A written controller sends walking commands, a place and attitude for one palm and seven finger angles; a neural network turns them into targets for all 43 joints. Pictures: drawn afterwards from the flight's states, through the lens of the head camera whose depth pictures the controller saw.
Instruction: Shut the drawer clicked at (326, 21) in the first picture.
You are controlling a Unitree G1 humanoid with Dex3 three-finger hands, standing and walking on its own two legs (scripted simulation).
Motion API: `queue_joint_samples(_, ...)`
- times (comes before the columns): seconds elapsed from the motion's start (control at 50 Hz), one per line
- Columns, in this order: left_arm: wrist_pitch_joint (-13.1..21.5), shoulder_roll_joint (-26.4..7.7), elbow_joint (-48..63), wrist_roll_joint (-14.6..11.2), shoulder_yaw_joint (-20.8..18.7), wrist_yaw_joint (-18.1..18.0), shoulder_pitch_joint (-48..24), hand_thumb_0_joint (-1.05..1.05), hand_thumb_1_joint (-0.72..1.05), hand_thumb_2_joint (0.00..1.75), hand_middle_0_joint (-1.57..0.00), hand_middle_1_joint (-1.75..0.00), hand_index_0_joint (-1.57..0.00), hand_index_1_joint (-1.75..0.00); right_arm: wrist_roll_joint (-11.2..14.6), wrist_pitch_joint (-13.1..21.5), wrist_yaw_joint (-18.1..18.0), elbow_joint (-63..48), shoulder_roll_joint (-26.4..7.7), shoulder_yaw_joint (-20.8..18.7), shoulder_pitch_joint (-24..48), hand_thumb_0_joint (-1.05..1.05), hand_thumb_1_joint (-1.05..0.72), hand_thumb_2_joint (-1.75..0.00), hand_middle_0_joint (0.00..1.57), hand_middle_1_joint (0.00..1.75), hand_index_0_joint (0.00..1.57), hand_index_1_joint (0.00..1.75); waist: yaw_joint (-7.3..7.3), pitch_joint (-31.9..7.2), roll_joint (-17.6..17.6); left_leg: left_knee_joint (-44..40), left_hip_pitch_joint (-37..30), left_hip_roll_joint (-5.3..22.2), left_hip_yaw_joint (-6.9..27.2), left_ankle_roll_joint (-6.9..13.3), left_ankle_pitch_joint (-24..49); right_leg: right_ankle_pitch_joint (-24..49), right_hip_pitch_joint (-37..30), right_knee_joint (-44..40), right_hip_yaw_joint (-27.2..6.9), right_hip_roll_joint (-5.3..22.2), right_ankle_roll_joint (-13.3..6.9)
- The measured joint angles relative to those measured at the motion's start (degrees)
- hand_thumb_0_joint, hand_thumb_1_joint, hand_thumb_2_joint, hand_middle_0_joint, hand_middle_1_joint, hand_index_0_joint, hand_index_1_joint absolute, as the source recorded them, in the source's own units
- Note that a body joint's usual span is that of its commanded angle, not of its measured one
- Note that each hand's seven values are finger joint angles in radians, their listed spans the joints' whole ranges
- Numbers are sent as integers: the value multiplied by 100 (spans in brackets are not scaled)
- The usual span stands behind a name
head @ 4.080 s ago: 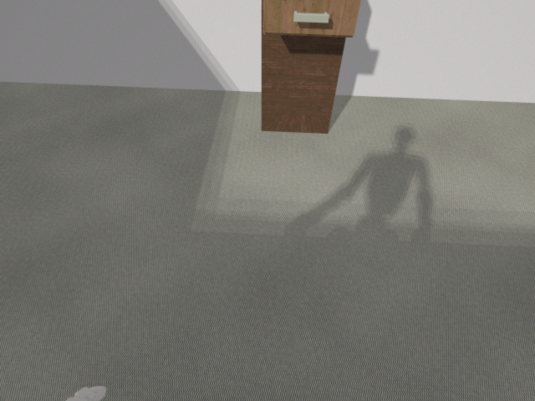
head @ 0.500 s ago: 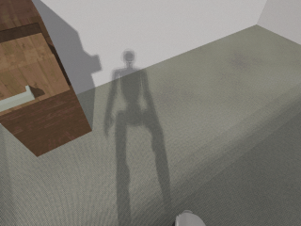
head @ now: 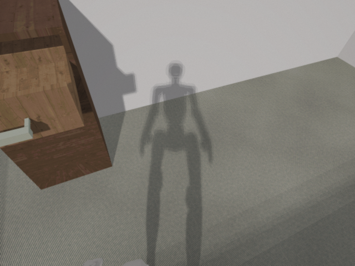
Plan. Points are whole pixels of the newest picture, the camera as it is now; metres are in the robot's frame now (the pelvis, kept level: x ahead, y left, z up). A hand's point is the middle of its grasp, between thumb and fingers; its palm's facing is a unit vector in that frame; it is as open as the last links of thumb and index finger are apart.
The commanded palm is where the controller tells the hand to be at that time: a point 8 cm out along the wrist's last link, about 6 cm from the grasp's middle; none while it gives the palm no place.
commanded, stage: turn to face it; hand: left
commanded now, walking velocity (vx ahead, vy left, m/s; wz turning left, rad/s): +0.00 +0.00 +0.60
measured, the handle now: (1, 133) +0.41 +0.48 +0.03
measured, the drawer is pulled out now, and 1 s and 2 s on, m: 0.30 0.30 0.30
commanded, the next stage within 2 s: take the last steps up to it in 0.64 s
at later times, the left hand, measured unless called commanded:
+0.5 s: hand out of the picture +0.08 +0.21 -0.15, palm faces +0.27 -0.91 -0.31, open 7.4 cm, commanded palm none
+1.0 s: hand out of the picture -0.12 +0.15 -0.17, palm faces +0.52 -0.82 -0.23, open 7.3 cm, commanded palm none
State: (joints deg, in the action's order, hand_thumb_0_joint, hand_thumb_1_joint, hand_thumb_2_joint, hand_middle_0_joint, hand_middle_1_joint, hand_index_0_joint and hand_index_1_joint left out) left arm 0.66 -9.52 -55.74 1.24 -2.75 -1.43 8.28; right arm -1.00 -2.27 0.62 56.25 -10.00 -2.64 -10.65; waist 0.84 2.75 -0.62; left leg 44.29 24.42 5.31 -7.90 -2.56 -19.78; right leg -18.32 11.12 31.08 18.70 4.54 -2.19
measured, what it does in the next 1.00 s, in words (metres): steps on the spot, turning left: left foot, then right foot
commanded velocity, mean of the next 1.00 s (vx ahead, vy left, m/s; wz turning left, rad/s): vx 0.08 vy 0.03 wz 0.34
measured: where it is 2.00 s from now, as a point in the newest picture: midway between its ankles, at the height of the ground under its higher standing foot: (144, 264)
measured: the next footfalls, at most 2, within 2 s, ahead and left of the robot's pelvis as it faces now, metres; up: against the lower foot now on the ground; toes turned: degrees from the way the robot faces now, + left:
left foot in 0.06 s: +0.10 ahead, +0.11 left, +0.00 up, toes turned +11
right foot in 0.50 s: +0.11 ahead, -0.14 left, +0.00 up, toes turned +12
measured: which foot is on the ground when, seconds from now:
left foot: up 0.00-0.04, down 0.06-0.52, up 0.54-0.98, down 1.00-1.00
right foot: down 0.00-0.06, up 0.08-0.48, down 0.50-1.00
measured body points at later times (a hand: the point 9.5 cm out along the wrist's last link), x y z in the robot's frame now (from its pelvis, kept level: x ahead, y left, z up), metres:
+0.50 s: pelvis +0.03 -0.03 +0.00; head +0.06 -0.04 +0.45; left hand +0.07 +0.26 -0.12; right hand +0.16 -0.26 -0.15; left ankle +0.06 +0.10 -0.73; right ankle +0.06 -0.15 -0.73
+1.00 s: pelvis +0.00 -0.02 +0.00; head +0.01 +0.00 +0.45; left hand -0.14 +0.19 -0.15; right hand +0.21 -0.20 -0.13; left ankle -0.07 +0.06 -0.73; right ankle +0.07 -0.14 -0.73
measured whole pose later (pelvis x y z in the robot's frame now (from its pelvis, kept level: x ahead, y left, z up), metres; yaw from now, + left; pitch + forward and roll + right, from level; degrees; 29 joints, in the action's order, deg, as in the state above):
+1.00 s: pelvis +0.00 -0.02 +0.00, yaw +26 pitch +0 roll +0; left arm -0.3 -13.0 -59.7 1.4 -3.3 -0.7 20.8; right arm -0.8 -1.9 1.3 55.5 -12.5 -2.2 -8.8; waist -3.5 1.5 -1.4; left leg 29.5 10.8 1.3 -4.9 -0.4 -21.2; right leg -15.5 13.8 30.5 12.0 7.8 1.8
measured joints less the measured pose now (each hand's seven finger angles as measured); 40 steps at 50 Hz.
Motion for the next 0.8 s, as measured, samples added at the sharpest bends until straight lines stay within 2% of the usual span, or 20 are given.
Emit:
queue_joint_samples(0.04, -58, -65, 24, -16, -27, 13, 121, 0, 92, 90, -20, -30, -21, -30, -14, 8, 29, -143, -42, 1, 55, 1, -91, -90, 20, 29, 20, 30, -23, 28, -39, -552, -301, -49, -52, 64, 367, -262, 38, 366, 108, 121, 100)
queue_joint_samples(0.06, -102, -103, 36, -38, -53, 24, 188, 0, 92, 90, -20, -30, -21, -30, -32, 36, 36, -220, -71, -8, 76, 1, -91, -90, 20, 29, 20, 30, -18, 26, -63, -680, -343, -103, -26, 224, 666, -414, 159, 695, 100, 221, 179)
queue_joint_samples(0.08, -170, -160, 43, -57, -79, 26, 219, 0, 92, 90, -20, -30, -21, -30, -41, 67, 31, -285, -76, -13, 118, 1, -91, -90, 20, 29, 20, 30, -17, 61, -124, -555, -280, -184, -21, 395, 590, -845, 375, 1217, -118, 282, 317)
queue_joint_samples(0.12, -311, -260, 47, -52, -123, 5, 252, 0, 92, 90, -20, -30, -21, -30, -34, 128, 0, -379, -94, 4, 161, 1, -91, -90, 20, 29, 20, 30, -13, 118, -149, -489, -245, -279, 29, 602, 345, -1402, 893, 2380, -749, 170, 483)
queue_joint_samples(0.18, -373, -379, 66, -43, -192, 24, 241, 1, 91, 90, -20, -30, -20, -30, -29, 129, -53, -430, -125, 12, 123, 0, -91, -90, 20, 30, 20, 30, -17, 145, -109, -869, -356, -400, 179, 602, 468, -1054, 1435, 3282, -1306, 70, 618)
queue_joint_samples(0.24, -369, -461, 161, -49, -227, 36, 249, 1, 91, 90, -20, -30, -20, -30, -17, 98, -64, -407, -163, 16, 68, 1, -90, -90, 20, 30, 20, 30, -47, 143, -53, -1305, -510, -496, 328, 617, 716, -687, 1618, 3189, -1584, 91, 696)
queue_joint_samples(0.32, -388, -518, 266, -57, -236, 25, 229, 1, 91, 90, -20, -30, -20, -30, -15, 57, -45, -391, -203, -7, -6, 1, -90, -90, 20, 30, 20, 30, -19, 121, 53, -1610, -611, -566, 573, 578, 902, -593, 1542, 2618, -1758, 76, 752)
queue_joint_samples(0.44, -369, -449, 391, -87, -161, 6, 107, 1, 91, 90, -19, -30, -20, -29, -28, -31, -21, -370, -274, -75, -72, 1, -90, -90, 20, 30, 21, 30, 82, 103, 209, -1594, -570, -647, 945, 411, 976, -661, 1088, 1525, -1767, -123, 708)
queue_joint_samples(0.5, -273, -368, 492, -104, -84, 5, 125, 1, 91, 90, -20, -30, -20, -30, -8, -92, -10, -370, -329, -118, -110, 1, -90, -90, 20, 30, 21, 30, 85, 46, 263, -1349, -431, -723, 1101, 272, 905, -122, 571, 385, -1678, -234, 636)
queue_joint_samples(0.52, -219, -312, 507, -79, -60, -5, 141, 1, 91, 90, -20, -30, -20, -30, 17, -110, -4, -369, -371, -142, -116, 1, -90, -90, 20, 30, 21, 30, 71, 38, 333, -1137, -337, -708, 1146, 248, 773, 223, 488, 180, -1604, -267, 431)
queue_joint_samples(0.56, -178, -179, 519, -38, 22, -4, 184, 1, 91, 90, -20, -30, -20, -30, 18, -181, -8, -331, -447, -205, -115, 1, -90, -90, 20, 30, 20, 30, 82, 38, 450, -177, -29, -746, 1190, 170, -140, 175, 458, 298, -1430, -245, 183)
queue_joint_samples(0.58, -171, -124, 522, -33, 51, -5, 229, 1, 91, 90, -20, -30, -20, -30, 5, -225, -4, -300, -470, -226, -113, 1, -90, -90, 20, 30, 20, 30, 67, 20, 450, 424, 137, -774, 1152, 145, -368, 118, 414, 283, -1374, -201, 131)
queue_joint_samples(0.62, -170, -35, 500, -30, 91, -6, 318, 1, 91, 90, -20, -30, -20, -30, -14, -266, 15, -242, -506, -249, -90, 1, -91, -90, 20, 30, 20, 30, 45, 6, 439, 1442, 377, -738, 1045, 78, -338, 127, 288, 126, -1283, -138, 98)
queue_joint_samples(0.66, -163, 22, 449, -27, 118, -8, 391, 1, 91, 90, -20, -30, -20, -30, -15, -258, 29, -206, -510, -251, -75, 1, -91, -90, 20, 30, 20, 30, 44, 6, 398, 1972, 452, -647, 958, -5, -168, 214, 190, -42, -1193, -82, 92)
queue_joint_samples(0.72, -129, 64, 370, -20, 145, -6, 489, 1, 91, 90, -20, -30, -21, -30, -10, -258, 29, -142, -478, -222, -62, 1, -91, -90, 20, 30, 20, 30, 8, 13, 294, 1986, 303, -512, 881, -111, -144, 309, 111, -205, -1066, 3, 72)
queue_joint_samples(0.8, -78, 46, 241, 12, 140, -2, 644, 1, 91, 90, -20, -30, -21, -30, 7, -287, 13, -31, -426, -156, 43, 1, -91, -90, 20, 29, 20, 30, -124, 50, 179, 1233, -137, -405, 795, -145, -403, 386, 109, -296, -944, 83, 83)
